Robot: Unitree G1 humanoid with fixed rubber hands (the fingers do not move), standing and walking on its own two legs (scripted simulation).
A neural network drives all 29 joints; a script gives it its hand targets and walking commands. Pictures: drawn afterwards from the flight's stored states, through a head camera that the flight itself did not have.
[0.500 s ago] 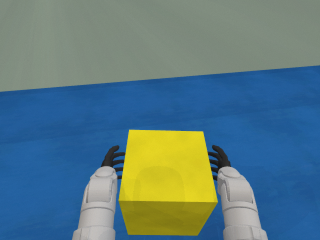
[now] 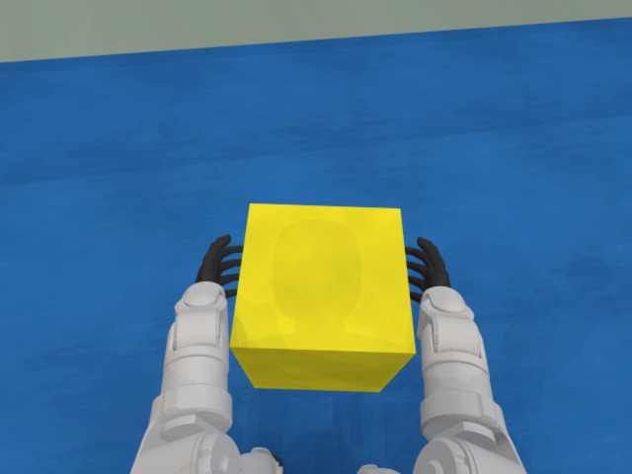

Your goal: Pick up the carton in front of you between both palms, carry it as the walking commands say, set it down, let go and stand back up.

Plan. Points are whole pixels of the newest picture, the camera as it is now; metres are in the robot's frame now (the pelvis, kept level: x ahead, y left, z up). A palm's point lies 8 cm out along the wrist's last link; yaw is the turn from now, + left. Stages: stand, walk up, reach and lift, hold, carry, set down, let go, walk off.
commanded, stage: set down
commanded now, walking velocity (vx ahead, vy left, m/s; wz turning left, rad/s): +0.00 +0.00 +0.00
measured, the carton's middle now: (320, 306) +0.36 +0.01 -0.09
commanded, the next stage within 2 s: none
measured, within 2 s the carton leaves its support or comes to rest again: neither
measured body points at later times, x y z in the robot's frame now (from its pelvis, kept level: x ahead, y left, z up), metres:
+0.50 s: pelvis -0.03 +0.01 -0.12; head +0.19 +0.03 +0.27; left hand +0.40 +0.17 -0.21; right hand +0.40 -0.13 -0.19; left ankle +0.06 +0.12 -0.72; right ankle +0.01 -0.12 -0.72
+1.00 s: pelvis -0.06 +0.01 -0.25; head +0.23 +0.04 +0.09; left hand +0.44 +0.18 -0.37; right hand +0.43 -0.12 -0.36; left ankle +0.06 +0.12 -0.72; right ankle +0.01 -0.12 -0.72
